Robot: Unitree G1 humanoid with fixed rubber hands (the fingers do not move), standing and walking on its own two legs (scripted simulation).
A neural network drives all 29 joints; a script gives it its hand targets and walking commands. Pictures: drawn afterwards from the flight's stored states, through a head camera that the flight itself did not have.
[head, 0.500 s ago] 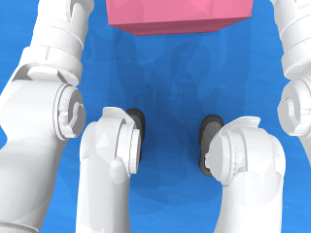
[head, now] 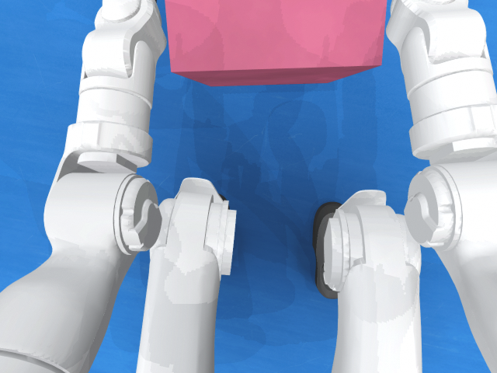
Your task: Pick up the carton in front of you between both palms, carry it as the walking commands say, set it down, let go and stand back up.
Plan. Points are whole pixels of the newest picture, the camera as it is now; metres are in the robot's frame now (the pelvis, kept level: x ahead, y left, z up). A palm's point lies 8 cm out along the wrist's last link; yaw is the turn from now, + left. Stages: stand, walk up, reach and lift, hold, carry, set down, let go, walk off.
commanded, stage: reach and lift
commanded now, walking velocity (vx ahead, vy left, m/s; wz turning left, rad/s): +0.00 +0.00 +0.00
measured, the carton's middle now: out of the picture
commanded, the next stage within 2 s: none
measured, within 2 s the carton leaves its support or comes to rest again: neither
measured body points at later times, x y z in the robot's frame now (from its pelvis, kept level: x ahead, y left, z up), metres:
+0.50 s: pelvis -0.02 +0.00 +0.11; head +0.27 +0.01 +0.46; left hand +0.50 +0.17 +0.04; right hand +0.52 -0.13 +0.04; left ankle +0.10 +0.14 -0.34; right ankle +0.10 -0.13 -0.34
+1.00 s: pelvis +0.02 +0.00 +0.24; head +0.21 +0.00 +0.65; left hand +0.46 +0.16 +0.20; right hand +0.47 -0.14 +0.20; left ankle +0.10 +0.14 -0.34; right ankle +0.09 -0.13 -0.34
